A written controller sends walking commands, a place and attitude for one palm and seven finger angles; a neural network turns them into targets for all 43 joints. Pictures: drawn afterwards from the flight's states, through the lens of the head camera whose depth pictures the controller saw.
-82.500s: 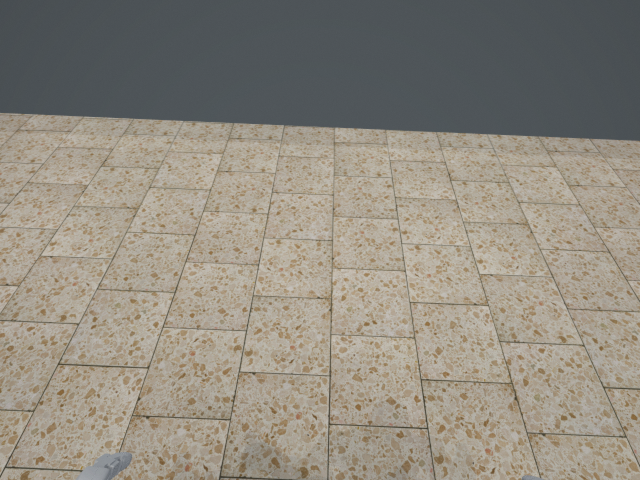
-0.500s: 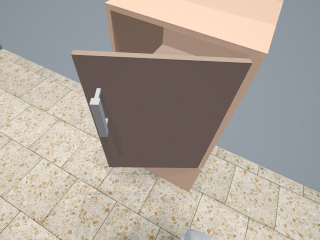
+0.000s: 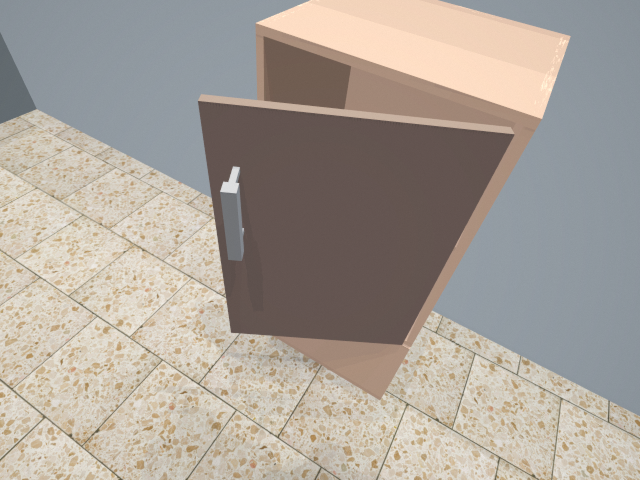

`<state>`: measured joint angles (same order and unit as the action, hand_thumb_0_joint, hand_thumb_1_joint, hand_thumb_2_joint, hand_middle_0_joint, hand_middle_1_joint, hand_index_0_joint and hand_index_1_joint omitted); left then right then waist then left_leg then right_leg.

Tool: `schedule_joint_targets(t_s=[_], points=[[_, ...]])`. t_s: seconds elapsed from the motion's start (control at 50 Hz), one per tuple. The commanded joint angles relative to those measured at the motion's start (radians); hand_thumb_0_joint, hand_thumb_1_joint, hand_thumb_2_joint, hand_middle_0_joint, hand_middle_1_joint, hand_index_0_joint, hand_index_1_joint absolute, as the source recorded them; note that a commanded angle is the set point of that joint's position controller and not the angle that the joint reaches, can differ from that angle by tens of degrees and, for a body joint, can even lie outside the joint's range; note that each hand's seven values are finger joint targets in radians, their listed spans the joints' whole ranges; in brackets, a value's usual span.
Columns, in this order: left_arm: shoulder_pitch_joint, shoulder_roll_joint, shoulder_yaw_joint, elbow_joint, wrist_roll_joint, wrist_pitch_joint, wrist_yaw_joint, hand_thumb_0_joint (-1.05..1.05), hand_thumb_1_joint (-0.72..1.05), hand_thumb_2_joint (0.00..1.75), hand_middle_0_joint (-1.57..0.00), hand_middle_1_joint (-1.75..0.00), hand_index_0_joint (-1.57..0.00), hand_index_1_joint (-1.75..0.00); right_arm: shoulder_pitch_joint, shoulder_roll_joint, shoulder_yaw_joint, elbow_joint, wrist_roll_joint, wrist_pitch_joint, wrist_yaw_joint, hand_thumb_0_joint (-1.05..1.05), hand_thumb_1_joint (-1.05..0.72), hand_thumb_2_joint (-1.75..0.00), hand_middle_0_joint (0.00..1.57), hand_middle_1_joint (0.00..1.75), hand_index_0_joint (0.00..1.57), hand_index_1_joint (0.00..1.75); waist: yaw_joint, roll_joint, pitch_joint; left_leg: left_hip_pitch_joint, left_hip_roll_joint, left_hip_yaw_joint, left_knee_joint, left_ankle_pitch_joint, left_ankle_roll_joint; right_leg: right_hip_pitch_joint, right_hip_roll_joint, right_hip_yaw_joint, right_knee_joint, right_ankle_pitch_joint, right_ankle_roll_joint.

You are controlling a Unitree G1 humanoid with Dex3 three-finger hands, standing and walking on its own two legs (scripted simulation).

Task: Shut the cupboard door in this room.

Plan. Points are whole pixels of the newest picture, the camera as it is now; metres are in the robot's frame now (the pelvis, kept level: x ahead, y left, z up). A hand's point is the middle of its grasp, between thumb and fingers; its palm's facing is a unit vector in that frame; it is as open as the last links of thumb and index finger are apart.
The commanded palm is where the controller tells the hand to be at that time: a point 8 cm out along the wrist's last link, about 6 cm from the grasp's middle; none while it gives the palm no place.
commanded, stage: come to a stop and stand still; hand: left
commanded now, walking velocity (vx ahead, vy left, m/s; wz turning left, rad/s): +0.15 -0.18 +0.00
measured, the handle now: (235, 215) +0.47 +0.17 +0.05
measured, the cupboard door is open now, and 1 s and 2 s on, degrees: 29 29 29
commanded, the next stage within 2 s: look again from close up in 0.76 s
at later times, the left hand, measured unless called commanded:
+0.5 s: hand out of the picture -0.01 +0.15 -0.17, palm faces +0.01 -0.98 -0.19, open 7.2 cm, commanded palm none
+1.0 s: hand out of the picture -0.09 +0.13 -0.17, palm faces +0.03 -0.99 -0.14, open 7.3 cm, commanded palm none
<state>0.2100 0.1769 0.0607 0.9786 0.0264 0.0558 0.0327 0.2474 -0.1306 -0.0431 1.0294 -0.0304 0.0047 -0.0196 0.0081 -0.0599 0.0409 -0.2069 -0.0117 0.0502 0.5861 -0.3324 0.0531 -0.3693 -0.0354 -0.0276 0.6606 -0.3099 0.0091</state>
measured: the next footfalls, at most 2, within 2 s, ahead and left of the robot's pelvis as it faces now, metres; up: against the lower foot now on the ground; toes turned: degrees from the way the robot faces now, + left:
right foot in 0.38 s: -0.01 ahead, -0.14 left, +0.00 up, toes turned -3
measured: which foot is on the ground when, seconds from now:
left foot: down 0.00-1.00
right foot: up 0.00-0.36, down 0.38-1.00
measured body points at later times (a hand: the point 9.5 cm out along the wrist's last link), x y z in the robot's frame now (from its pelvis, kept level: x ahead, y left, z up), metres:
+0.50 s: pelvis -0.03 -0.03 +0.01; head -0.02 -0.03 +0.46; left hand -0.01 +0.20 -0.15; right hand -0.08 -0.24 -0.15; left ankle +0.00 +0.08 -0.73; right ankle -0.05 -0.14 -0.73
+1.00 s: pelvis -0.05 -0.02 +0.00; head -0.04 -0.01 +0.45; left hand -0.09 +0.18 -0.16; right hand -0.05 -0.24 -0.16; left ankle +0.00 +0.08 -0.73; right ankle -0.05 -0.14 -0.73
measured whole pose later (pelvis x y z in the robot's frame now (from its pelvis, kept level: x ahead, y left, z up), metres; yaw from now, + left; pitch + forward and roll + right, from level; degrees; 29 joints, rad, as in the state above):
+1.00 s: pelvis -0.05 -0.02 +0.00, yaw +0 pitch -2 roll -2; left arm 0.37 0.09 -0.01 1.12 0.02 -0.02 0.04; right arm 0.29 -0.15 -0.01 1.08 -0.02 -0.01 -0.02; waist -0.01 0.03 0.04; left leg -0.30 0.02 0.03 0.56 -0.23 0.02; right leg -0.19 0.00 -0.05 0.50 -0.27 0.00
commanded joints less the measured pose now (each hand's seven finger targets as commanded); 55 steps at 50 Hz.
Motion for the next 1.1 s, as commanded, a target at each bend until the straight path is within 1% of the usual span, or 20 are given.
schedule_joint_targets(t_s=[0.0,0.06,0.1,0.14,0.2,0.28,0.32,0.34,0.36,0.38,0.4,0.42,0.52,0.82,0.84,0.86,0.88,0.9,0.96,1.08], points=[[0.061,0.032,0.002,-0.045,0.006,-0.027,-0.017,0.00,0.90,0.90,-0.20,-0.30,-0.20,-0.30,0.006,-0.135,-0.016,-0.044,-0.003,-0.024,-0.013,0.00,-0.90,-0.90,0.20,0.30,0.20,0.30,0.015,0.169,0.132,-0.182,0.268,-0.324,-0.470,-0.212,0.097,-0.040,0.011,0.040,0.243,-0.064,-0.007],[0.058,0.030,-0.004,-0.034,0.001,-0.044,-0.024,0.00,0.90,0.90,-0.20,-0.30,-0.20,-0.30,0.095,-0.148,-0.020,-0.020,-0.002,-0.031,-0.022,0.00,-0.90,-0.90,0.20,0.30,0.20,0.30,-0.027,0.110,0.061,0.098,0.268,-0.288,-0.408,0.043,0.115,-0.153,0.001,0.024,0.209,-0.080,0.005],[0.038,0.030,-0.007,-0.035,-0.003,-0.048,-0.024,0.00,0.90,0.90,-0.20,-0.30,-0.20,-0.30,0.152,-0.148,-0.021,0.005,-0.002,-0.035,-0.028,0.00,-0.90,-0.90,0.20,0.30,0.20,0.30,-0.050,0.130,0.018,0.204,0.292,-0.278,-0.361,0.309,0.127,-0.164,-0.008,0.021,0.174,-0.103,0.013],[0.033,0.034,-0.010,-0.034,-0.006,-0.044,-0.022,0.00,0.90,0.90,-0.20,-0.30,-0.20,-0.30,0.191,-0.156,-0.022,0.027,-0.003,-0.034,-0.036,0.00,-0.90,-0.90,0.20,0.30,0.20,0.30,-0.063,0.150,-0.028,0.268,0.310,-0.268,-0.310,0.541,0.134,-0.139,-0.008,0.020,0.139,-0.138,0.017],[0.040,0.026,-0.014,-0.018,-0.012,-0.037,-0.020,0.00,0.90,0.90,-0.20,-0.30,-0.20,-0.30,0.194,-0.165,-0.020,0.043,-0.002,-0.028,-0.041,0.00,-0.90,-0.90,0.20,0.30,0.20,0.30,-0.061,0.174,-0.065,0.248,0.302,-0.249,-0.276,0.672,0.131,-0.046,0.000,0.014,0.065,-0.161,0.011],[0.121,0.007,-0.018,0.030,-0.016,-0.036,-0.012,0.00,0.90,0.90,-0.20,-0.30,-0.20,-0.30,0.132,-0.156,-0.018,0.057,0.006,-0.020,-0.036,0.00,-0.90,-0.90,0.20,0.30,0.20,0.30,-0.015,0.191,-0.066,0.087,0.251,-0.217,-0.262,0.467,0.092,0.156,0.013,-0.012,-0.133,-0.029,0.002],[0.171,0.018,-0.019,0.059,-0.012,-0.045,-0.003,0.00,0.90,0.90,-0.20,-0.30,-0.20,-0.30,0.121,-0.128,-0.013,0.069,0.017,-0.018,-0.030,0.00,-0.90,-0.90,0.20,0.30,0.20,0.30,0.010,0.115,-0.066,-0.019,0.188,-0.170,-0.213,0.283,0.027,0.303,-0.009,0.004,-0.328,0.139,0.003],[0.174,0.044,-0.018,0.069,-0.010,-0.051,0.004,0.00,0.90,0.90,-0.20,-0.30,-0.20,-0.30,0.122,-0.089,-0.006,0.071,0.024,-0.018,-0.026,0.00,-0.90,-0.90,0.20,0.30,0.20,0.30,0.004,0.029,-0.038,-0.117,0.138,-0.119,-0.174,0.158,-0.014,0.360,-0.088,0.085,-0.351,0.153,-0.019],[0.167,0.072,-0.021,0.076,-0.012,-0.056,0.008,0.00,0.90,0.90,-0.20,-0.30,-0.20,-0.30,0.108,-0.049,0.009,0.067,0.026,-0.013,-0.022,0.00,-0.90,-0.90,0.20,0.30,0.20,0.30,0.000,-0.078,0.019,-0.151,0.071,-0.047,-0.143,0.037,-0.049,0.302,-0.178,0.163,-0.390,0.143,-0.060],[0.145,0.089,-0.024,0.073,-0.015,-0.059,0.009,0.00,0.90,0.90,-0.20,-0.30,-0.20,-0.30,0.105,-0.033,0.015,0.068,0.019,-0.007,-0.017,0.00,-0.90,-0.90,0.20,0.30,0.20,0.30,-0.011,-0.078,0.052,-0.111,0.058,-0.029,-0.136,0.008,-0.059,0.205,-0.228,0.186,-0.421,0.081,-0.097],[0.118,0.089,-0.031,0.071,-0.014,-0.056,0.006,0.00,0.90,0.90,-0.20,-0.30,-0.20,-0.30,0.118,-0.028,0.014,0.079,0.016,-0.009,-0.011,0.00,-0.90,-0.90,0.20,0.30,0.20,0.30,-0.029,-0.010,0.068,-0.041,0.056,-0.036,-0.156,0.095,-0.056,0.126,-0.204,0.149,-0.387,0.046,-0.094],[0.124,0.071,-0.032,0.079,-0.017,-0.066,0.006,0.00,0.90,0.90,-0.20,-0.30,-0.20,-0.30,0.120,-0.024,0.017,0.098,0.010,-0.004,-0.012,0.00,-0.90,-0.90,0.20,0.30,0.20,0.30,-0.021,-0.084,0.058,-0.007,0.061,-0.038,-0.144,0.138,-0.058,0.110,-0.140,0.143,-0.390,0.065,-0.082],[0.141,0.041,-0.047,0.090,-0.021,-0.067,0.009,0.00,0.90,0.90,-0.20,-0.30,-0.20,-0.30,0.135,-0.046,0.017,0.132,0.015,-0.004,-0.013,0.00,-0.90,-0.90,0.20,0.30,0.20,0.30,-0.019,0.024,0.094,0.007,0.093,-0.059,-0.192,0.198,-0.055,0.108,-0.087,0.100,-0.374,0.049,-0.051],[0.224,0.006,-0.050,0.110,-0.014,-0.072,0.012,0.00,0.90,0.90,-0.20,-0.30,-0.20,-0.30,0.101,-0.042,0.014,0.120,0.022,-0.007,-0.017,0.00,-0.90,-0.90,0.20,0.30,0.20,0.30,-0.010,0.044,0.069,0.021,0.097,-0.068,-0.221,0.161,-0.047,0.106,-0.067,0.097,-0.375,0.041,-0.036],[0.263,0.046,-0.052,0.144,0.007,-0.109,0.043,0.00,0.90,0.90,-0.20,-0.30,-0.20,-0.30,-0.007,-0.093,0.027,0.039,0.023,-0.037,-0.005,0.00,-0.90,-0.90,0.20,0.30,0.20,0.30,0.025,0.101,0.056,-0.030,0.102,-0.066,-0.016,0.260,-0.065,0.120,-0.112,0.147,-0.344,0.450,-0.035],[0.208,0.090,-0.048,0.092,-0.007,-0.113,0.035,0.00,0.90,0.90,-0.20,-0.30,-0.20,-0.30,0.056,-0.045,0.024,0.008,0.021,-0.024,0.001,0.00,-0.90,-0.90,0.20,0.30,0.20,0.30,-0.046,0.113,-0.010,-0.017,0.072,-0.064,-0.045,0.043,-0.058,0.103,-0.150,0.167,-0.360,0.155,-0.066],[0.176,0.090,-0.044,0.078,-0.004,-0.116,0.026,0.00,0.90,0.90,-0.20,-0.30,-0.20,-0.30,0.047,-0.037,0.027,0.022,0.010,-0.022,0.006,0.00,-0.90,-0.90,0.20,0.30,0.20,0.30,-0.030,0.133,0.018,0.003,0.058,-0.060,-0.056,0.065,-0.060,0.058,-0.141,0.162,-0.358,0.087,-0.083],[0.163,0.076,-0.047,0.082,-0.006,-0.114,0.022,0.00,0.90,0.90,-0.20,-0.30,-0.20,-0.30,0.081,-0.055,0.026,0.019,0.012,-0.021,0.006,0.00,-0.90,-0.90,0.20,0.30,0.20,0.30,-0.049,0.102,0.011,0.008,0.075,-0.064,-0.068,0.068,-0.053,0.032,-0.110,0.137,-0.351,-0.070,-0.082],[0.181,0.040,-0.052,0.077,-0.005,-0.098,0.018,0.00,0.90,0.90,-0.20,-0.30,-0.20,-0.30,0.106,-0.082,0.024,0.001,0.013,-0.029,0.002,0.00,-0.90,-0.90,0.20,0.30,0.20,0.30,-0.036,0.103,0.022,-0.063,0.093,-0.111,-0.138,0.038,-0.028,0.056,-0.048,0.087,-0.275,-0.105,-0.066],[0.207,0.032,-0.051,0.063,0.000,-0.080,0.012,0.00,0.90,0.90,-0.20,-0.30,-0.20,-0.30,0.080,-0.121,0.020,-0.028,0.012,-0.029,0.002,0.00,-0.90,-0.90,0.20,0.30,0.20,0.30,-0.004,0.074,0.090,-0.175,0.116,-0.176,-0.268,-0.122,-0.001,0.089,-0.023,0.049,-0.220,-0.080,-0.048]])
